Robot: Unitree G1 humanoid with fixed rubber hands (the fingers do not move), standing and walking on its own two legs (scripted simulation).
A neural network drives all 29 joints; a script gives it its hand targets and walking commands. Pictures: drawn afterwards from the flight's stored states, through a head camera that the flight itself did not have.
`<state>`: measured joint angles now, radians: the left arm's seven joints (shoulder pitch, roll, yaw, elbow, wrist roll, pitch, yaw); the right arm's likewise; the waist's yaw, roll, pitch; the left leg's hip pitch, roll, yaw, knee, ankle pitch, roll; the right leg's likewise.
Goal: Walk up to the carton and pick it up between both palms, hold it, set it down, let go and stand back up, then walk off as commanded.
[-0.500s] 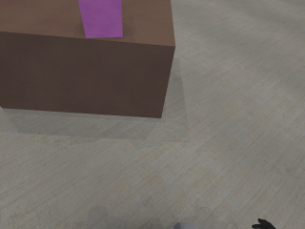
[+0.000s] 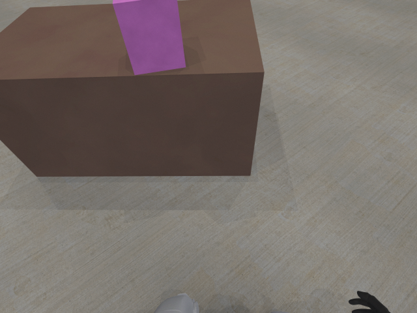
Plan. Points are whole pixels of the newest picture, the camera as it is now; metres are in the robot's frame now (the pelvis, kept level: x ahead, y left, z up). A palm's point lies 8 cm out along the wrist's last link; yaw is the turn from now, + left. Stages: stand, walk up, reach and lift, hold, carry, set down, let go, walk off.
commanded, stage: walk up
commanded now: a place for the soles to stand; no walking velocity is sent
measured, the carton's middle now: (151, 26) +1.05 +0.22 +0.06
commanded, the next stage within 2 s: none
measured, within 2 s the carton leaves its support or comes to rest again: neither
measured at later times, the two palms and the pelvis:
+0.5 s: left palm (48, 311) +0.14 +0.32 -0.07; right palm (390, 290) +0.17 -0.33 -0.08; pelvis +0.09 -0.01 +0.02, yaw -2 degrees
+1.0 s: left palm (31, 269) +0.23 +0.41 -0.10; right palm (327, 243) +0.27 -0.24 -0.09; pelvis +0.18 +0.07 +0.00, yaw -1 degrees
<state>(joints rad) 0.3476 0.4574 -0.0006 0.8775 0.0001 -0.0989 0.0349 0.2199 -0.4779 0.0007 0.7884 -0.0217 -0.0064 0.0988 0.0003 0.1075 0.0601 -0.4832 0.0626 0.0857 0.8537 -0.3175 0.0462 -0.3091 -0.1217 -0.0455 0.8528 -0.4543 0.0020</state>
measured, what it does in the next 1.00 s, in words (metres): walks ahead: right foot, then left foot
